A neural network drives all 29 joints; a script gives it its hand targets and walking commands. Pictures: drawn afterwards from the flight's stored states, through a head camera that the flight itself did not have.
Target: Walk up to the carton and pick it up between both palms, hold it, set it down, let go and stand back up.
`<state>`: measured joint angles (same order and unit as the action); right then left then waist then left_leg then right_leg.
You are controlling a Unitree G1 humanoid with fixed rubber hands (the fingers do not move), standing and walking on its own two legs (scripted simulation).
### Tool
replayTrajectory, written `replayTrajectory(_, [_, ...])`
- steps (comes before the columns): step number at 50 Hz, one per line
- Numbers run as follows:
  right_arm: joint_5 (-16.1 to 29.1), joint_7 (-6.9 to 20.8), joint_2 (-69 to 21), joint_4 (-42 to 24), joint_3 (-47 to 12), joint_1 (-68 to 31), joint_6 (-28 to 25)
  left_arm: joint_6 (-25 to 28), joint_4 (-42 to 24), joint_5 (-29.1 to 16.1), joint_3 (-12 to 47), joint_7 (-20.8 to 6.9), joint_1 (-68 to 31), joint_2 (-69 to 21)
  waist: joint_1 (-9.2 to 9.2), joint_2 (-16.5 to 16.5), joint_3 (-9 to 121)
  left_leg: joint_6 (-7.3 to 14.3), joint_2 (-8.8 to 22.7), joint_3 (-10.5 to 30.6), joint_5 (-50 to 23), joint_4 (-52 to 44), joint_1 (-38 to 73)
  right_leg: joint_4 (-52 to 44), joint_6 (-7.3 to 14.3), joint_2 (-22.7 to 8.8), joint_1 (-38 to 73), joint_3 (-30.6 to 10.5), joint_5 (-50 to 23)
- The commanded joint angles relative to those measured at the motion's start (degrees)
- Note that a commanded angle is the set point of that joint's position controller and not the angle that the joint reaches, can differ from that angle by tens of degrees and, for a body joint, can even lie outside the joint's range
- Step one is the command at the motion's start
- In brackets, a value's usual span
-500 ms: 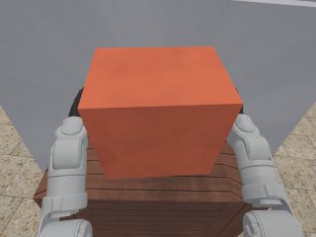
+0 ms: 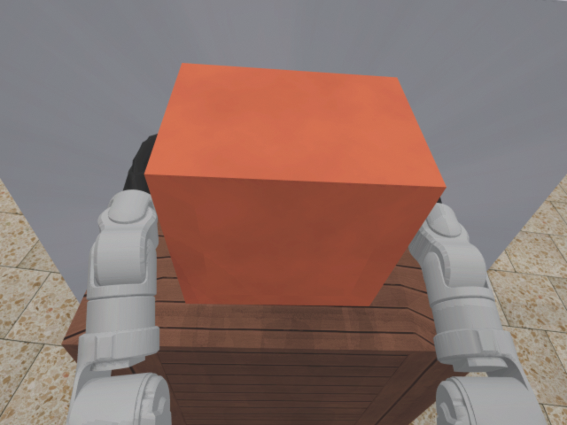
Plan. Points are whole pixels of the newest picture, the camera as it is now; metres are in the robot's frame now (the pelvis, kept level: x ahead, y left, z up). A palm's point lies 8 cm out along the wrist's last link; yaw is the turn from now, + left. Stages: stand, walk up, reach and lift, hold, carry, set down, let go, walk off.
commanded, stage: hold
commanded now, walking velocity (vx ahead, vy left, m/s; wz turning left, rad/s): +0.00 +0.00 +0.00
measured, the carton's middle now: (285, 197) +0.38 +0.02 +0.16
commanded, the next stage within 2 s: none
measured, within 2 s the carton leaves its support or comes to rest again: neither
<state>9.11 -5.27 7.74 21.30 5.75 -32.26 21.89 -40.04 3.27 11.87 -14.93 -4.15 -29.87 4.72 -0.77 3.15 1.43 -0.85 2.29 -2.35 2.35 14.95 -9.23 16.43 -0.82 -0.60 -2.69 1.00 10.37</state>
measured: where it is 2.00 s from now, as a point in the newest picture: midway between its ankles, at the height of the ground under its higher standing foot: outside the picture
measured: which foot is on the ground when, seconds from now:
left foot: down 0.00-1.00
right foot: down 0.00-1.00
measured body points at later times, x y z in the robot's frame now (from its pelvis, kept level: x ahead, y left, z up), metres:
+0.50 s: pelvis +0.01 +0.00 +0.00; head -0.04 +0.02 +0.45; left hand +0.35 +0.21 +0.17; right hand +0.38 -0.16 +0.19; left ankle +0.07 +0.13 -0.75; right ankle -0.01 -0.13 -0.75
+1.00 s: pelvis +0.01 +0.00 +0.00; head -0.02 +0.02 +0.45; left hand +0.37 +0.21 +0.17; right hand +0.39 -0.17 +0.18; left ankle +0.07 +0.13 -0.75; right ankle -0.01 -0.13 -0.75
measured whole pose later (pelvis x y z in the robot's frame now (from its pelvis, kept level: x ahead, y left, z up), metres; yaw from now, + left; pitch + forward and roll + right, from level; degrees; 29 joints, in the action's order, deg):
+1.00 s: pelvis +0.01 +0.00 +0.00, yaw +0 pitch -3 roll +0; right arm 9.1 -5.5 7.7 20.8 5.3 -32.2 22.4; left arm -40.1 2.5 11.6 -14.7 -3.8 -28.7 4.7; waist -0.8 3.2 1.9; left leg -0.8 2.3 -2.4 3.0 15.0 -9.2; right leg 16.4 -0.6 -0.6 -2.7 1.0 10.9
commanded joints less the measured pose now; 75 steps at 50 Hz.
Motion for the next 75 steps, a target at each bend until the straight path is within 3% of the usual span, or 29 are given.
replayTrajectory(1, [2.1, 6.9, -26.4, -18.7, -18.5, -38.1, -5.3, 5.5, -13.2, -11.5, 28.7, -9.5, -32.0, -27.3, -9.01, -2.8, 26.8, 0.5, -2.8, -0.6, -3.9, 1.1, 21.4, -3.9, -1.7, 2.2, -2.8, 1.9, -11.1])
replayTrajectory(2, [1.5, 7.1, -24.6, -13.8, -17.5, -39.9, -4.3, 5.0, -9.8, -10.3, 25.6, -9.2, -34.5, -25.5, -7.60, -2.9, 23.2, 0.8, -2.8, -0.5, -0.2, 0.0, 19.9, -4.5, -1.5, 2.1, -5.6, 2.0, -6.5])
replayTrajectory(8, [6.3, 4.4, -25.6, -25.9, -24.1, -35.7, -4.0, 5.2, -20.0, -14.3, 32.0, -8.3, -29.3, -25.9, -8.93, -3.8, 29.5, -1.1, -3.4, 0.7, -14.9, 4.8, 22.5, -2.4, -2.8, 2.7, 0.2, 1.1, -23.8])
replayTrajectory(9, [7.2, 4.8, -24.6, -24.6, -24.0, -37.2, -3.6, 5.3, -21.3, -12.6, 30.4, -7.8, -30.2, -24.9, -6.89, -5.0, 30.4, -1.5, -3.6, 0.8, -16.1, 4.5, 22.6, -1.7, -2.7, 3.0, 0.0, 2.1, -24.2])
replayTrajectory(11, [6.8, 3.9, -26.3, -22.5, -25.4, -31.8, -2.0, 4.5, -20.8, -11.3, 28.3, -9.2, -27.3, -22.9, -7.66, -2.2, 26.1, -0.2, -4.4, 0.2, -16.8, 4.9, 22.1, -1.3, -4.1, 1.8, 3.4, 1.1, -29.2])
replayTrajectory(14, [7.7, 3.4, -25.3, -25.2, -25.2, -31.8, -1.7, 4.6, -23.2, -12.0, 28.1, -9.6, -28.2, -22.9, -8.47, -3.3, 29.3, -1.2, -4.4, 0.1, -17.8, 5.1, 23.5, -1.0, -4.1, 1.6, 4.3, 1.1, -31.5])
replayTrajectory(16, [6.5, 3.6, -23.9, -22.8, -22.2, -34.4, -1.2, 4.8, -22.7, -13.8, 30.5, -9.0, -32.8, -23.3, -9.72, -5.6, 27.0, -2.0, -3.9, 1.3, -12.1, 3.6, 21.4, -1.7, -3.1, 1.8, 0.0, 1.7, -24.1])
replayTrajectory(18, [7.1, 3.5, -26.3, -31.1, -25.3, -36.7, -2.6, 5.6, -26.8, -15.6, 32.5, -9.0, -31.7, -23.6, -9.38, -2.9, 33.1, -1.0, -4.6, 0.6, -16.7, 4.8, 22.9, -0.5, -4.1, 1.6, 3.7, 1.5, -31.7])
replayTrajectory(19, [8.1, 3.6, -25.9, -31.2, -25.5, -37.1, -2.8, 6.3, -29.4, -16.9, 34.4, -7.9, -34.9, -23.5, -9.43, -5.5, 35.1, -1.6, -4.6, 1.2, -16.3, 4.8, 21.5, 0.4, -3.9, 1.6, 2.6, 1.2, -31.9])
replayTrajectory(21, [6.4, 4.6, -24.4, -21.8, -22.6, -36.8, -1.6, 5.9, -24.1, -14.9, 32.6, -7.6, -36.6, -25.2, -9.07, -6.7, 29.4, -2.1, -3.7, 1.5, -11.8, 3.5, 21.7, -1.5, -2.1, 2.7, -1.7, 3.0, -20.2])
replayTrajectory(24, [4.4, 5.4, -25.2, -19.3, -20.4, -38.6, -1.7, 4.4, -18.0, -13.1, 29.8, -8.5, -33.3, -25.9, -8.80, -2.8, 23.5, 0.0, -3.4, 0.8, -6.1, 1.3, 19.3, -3.6, -1.8, 2.2, -2.8, 2.1, -13.1])
replayTrajectory(27, [2.6, 6.5, -24.7, -12.3, -16.3, -40.6, -1.2, 3.8, -12.1, -10.8, 26.2, -9.6, -36.7, -24.6, -8.41, -3.8, 18.6, 0.7, -3.3, 0.1, 2.3, -0.6, 16.3, -4.7, -1.0, 1.7, -4.1, 2.1, -3.2])
replayTrajectory(30, [1.5, 6.9, -24.2, -11.6, -14.8, -40.8, -1.2, 2.7, -7.0, -9.6, 24.4, -10.6, -33.5, -24.3, -8.71, -1.6, 14.6, 1.7, -2.6, -0.6, 4.9, -2.5, 14.2, -5.4, -1.3, 1.5, -5.3, 1.6, -0.2])
replayTrajectory(38, [-0.8, 9.3, -23.6, -10.9, -11.9, -47.0, -4.6, 4.3, -3.8, -9.3, 24.6, -9.7, -38.5, -26.8, -7.56, -3.3, 20.0, 1.3, -1.5, -0.5, 11.8, -3.5, 15.7, -5.4, 0.5, 2.7, -8.5, 2.8, 8.8])
replayTrajectory(42, [1.6, 9.2, -23.9, -15.1, -15.9, -41.3, -6.0, 5.2, -11.4, -11.9, 29.0, -8.4, -33.6, -28.6, -8.66, -4.4, 25.6, 0.0, -1.5, -0.4, 2.1, -1.4, 19.8, -4.3, 0.0, 3.4, -6.5, 3.1, -2.8])
replayTrajectory(44, [1.4, 8.5, -25.2, -14.1, -16.2, -38.9, -5.5, 4.9, -13.1, -11.7, 29.1, -8.5, -33.2, -27.8, -9.08, -4.0, 24.2, 0.3, -2.1, -0.3, 0.1, 0.0, 19.8, -4.3, -0.4, 2.6, -5.3, 2.4, -4.6])
replayTrajectory(45, [0.8, 8.5, -24.4, -14.2, -16.9, -43.2, -5.2, 4.9, -10.1, -11.5, 28.3, -8.7, -36.2, -27.8, -7.61, -2.5, 23.7, 0.9, -2.0, -0.3, 4.4, -0.6, 19.0, -4.9, -0.5, 2.1, -7.3, 2.0, -0.3])
replayTrajectory(47, [1.2, 7.9, -24.7, -14.3, -16.6, -39.8, -5.3, 5.0, -11.5, -12.1, 29.7, -8.1, -35.9, -27.4, -9.72, -3.9, 24.9, -0.2, -2.1, -0.3, 1.1, 0.1, 20.8, -4.8, -0.5, 2.1, -5.3, 2.4, -4.4])
replayTrajectory(48, [3.0, 7.5, -24.7, -20.6, -18.7, -35.1, -5.8, 4.6, -16.4, -12.5, 31.4, -8.4, -27.6, -28.4, -10.18, -3.0, 28.3, 0.2, -2.0, 0.1, -8.0, 1.6, 24.2, -3.0, -1.1, 3.2, -1.8, 2.6, -15.7])
replayTrajectory(51, [5.6, 6.6, -23.8, -20.7, -21.3, -42.0, -5.3, 5.1, -18.0, -13.2, 31.5, -7.0, -34.0, -27.4, -7.96, -5.6, 30.3, -1.2, -2.9, 1.0, -11.9, 3.6, 24.2, -2.7, -1.3, 3.5, -2.9, 2.8, -16.9])
replayTrajectory(52, [6.1, 5.5, -24.6, -24.4, -22.8, -35.4, -4.3, 4.2, -18.5, -12.7, 30.9, -7.9, -26.4, -26.0, -8.57, -2.6, 28.2, -0.1, -3.5, 0.7, -15.7, 4.7, 24.4, -2.3, -2.6, 2.9, 0.0, 2.0, -25.1])
replayTrajectory(58, [7.7, 3.5, -24.3, -27.1, -24.3, -36.1, -1.7, 3.6, -21.2, -12.7, 29.5, -9.5, -28.1, -23.4, -8.74, -3.0, 28.5, -0.7, -4.2, 0.3, -16.2, 4.8, 22.7, -1.1, -3.4, 2.2, 1.6, 1.4, -29.4])
replayTrajectory(63, [7.1, 3.3, -24.2, -28.2, -22.9, -34.4, -1.4, 4.2, -28.5, -15.7, 33.3, -8.9, -32.7, -24.0, -11.49, -6.1, 30.8, -2.5, -4.2, 0.8, -18.9, 5.5, 22.6, -0.4, -2.9, 2.8, 3.1, 2.2, -29.6])
replayTrajectory(67, [7.5, 4.3, -24.4, -28.5, -23.7, -31.8, -1.1, 5.2, -30.9, -16.8, 34.3, -7.4, -31.6, -24.5, -10.52, -6.4, 31.8, -3.2, -3.9, 1.3, -18.2, 5.6, 23.0, -1.1, -2.8, 2.7, 1.5, 1.9, -26.9])
replayTrajectory(71, [4.6, 4.4, -24.3, -21.6, -19.7, -36.4, -0.2, 4.1, -19.7, -13.5, 29.0, -9.2, -34.3, -22.4, -9.97, -3.6, 23.3, -0.5, -3.7, 0.5, -7.9, 1.7, 18.4, -2.9, -2.6, 1.8, 0.1, 1.7, -18.0])
replayTrajectory(72, [3.0, 5.1, -22.9, -15.8, -16.8, -33.9, 0.9, 3.4, -17.8, -11.6, 28.3, -9.4, -33.3, -22.7, -10.59, -5.5, 19.5, -1.1, -3.1, 0.5, -3.5, 0.2, 17.4, -3.2, -1.2, 2.2, -2.3, 2.5, -11.3])
replayTrajectory(73, [3.1, 5.6, -23.7, -13.8, -16.3, -36.4, 0.6, 2.3, -14.3, -9.6, 25.2, -10.1, -31.9, -22.3, -8.89, -4.2, 15.5, 0.3, -3.0, -0.1, -1.2, -0.4, 15.4, -3.9, -1.4, 1.7, -2.2, 1.4, -8.2])
replayTrajectory(74, [2.7, 5.6, -23.8, -14.2, -15.4, -35.2, 0.6, 2.1, -15.3, -9.2, 25.0, -10.5, -32.2, -22.9, -10.15, -4.3, 17.9, 0.3, -3.0, -0.5, -2.2, -0.4, 17.4, -4.4, -1.1, 1.6, -0.7, 1.3, -9.8])
replayTrajectory(75, [2.2, 6.4, -22.1, -12.7, -14.4, -39.0, 0.5, 2.2, -9.2, -8.8, 22.9, -10.8, -34.2, -21.6, -8.43, -4.0, 13.7, 0.8, -3.0, -0.9, 4.5, -2.6, 14.1, -5.2, -0.8, 1.9, -4.0, 2.2, -1.2])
